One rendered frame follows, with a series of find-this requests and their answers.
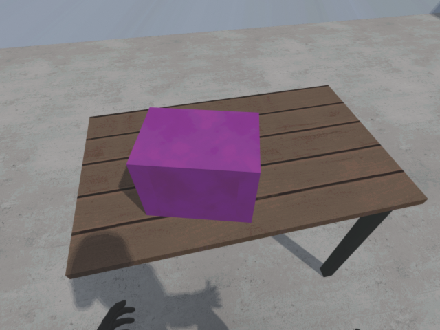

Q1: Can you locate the left robot hand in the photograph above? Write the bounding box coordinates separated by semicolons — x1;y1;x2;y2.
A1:
97;300;135;330

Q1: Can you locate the carton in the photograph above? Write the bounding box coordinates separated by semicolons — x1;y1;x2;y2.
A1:
126;107;261;223

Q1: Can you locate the table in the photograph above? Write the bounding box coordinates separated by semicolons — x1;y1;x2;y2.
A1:
65;85;428;279

